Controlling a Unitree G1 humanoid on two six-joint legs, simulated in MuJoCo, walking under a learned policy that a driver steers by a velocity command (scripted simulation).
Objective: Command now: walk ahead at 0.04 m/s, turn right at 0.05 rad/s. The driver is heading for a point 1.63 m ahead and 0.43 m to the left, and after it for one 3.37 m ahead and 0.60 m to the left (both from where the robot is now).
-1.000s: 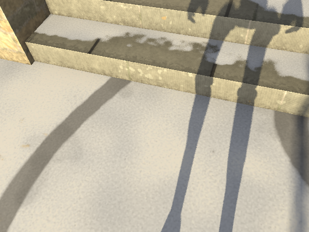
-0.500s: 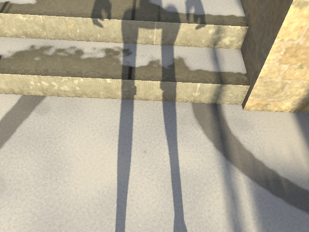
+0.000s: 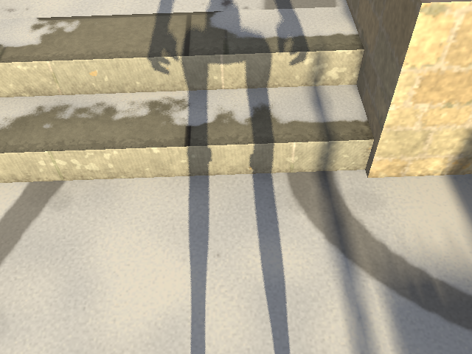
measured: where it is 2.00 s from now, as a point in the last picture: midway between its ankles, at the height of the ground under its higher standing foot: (240, 293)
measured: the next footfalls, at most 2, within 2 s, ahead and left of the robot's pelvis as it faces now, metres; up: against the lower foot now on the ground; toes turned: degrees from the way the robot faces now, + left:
left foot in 0.02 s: +0.08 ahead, +0.13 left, +0.00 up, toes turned +1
left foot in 1.10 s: +0.35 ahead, +0.15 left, +0.00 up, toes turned +2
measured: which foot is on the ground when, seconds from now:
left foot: up 0.00-0.00, down 0.02-0.76, up 0.78-1.00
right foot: down 0.00-1.00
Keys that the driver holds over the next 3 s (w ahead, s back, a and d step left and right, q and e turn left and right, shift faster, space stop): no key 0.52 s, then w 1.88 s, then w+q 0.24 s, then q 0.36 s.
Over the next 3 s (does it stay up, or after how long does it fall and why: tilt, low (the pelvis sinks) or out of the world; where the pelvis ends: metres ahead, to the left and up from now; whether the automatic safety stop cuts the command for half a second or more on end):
stays up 1.01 0.10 0.01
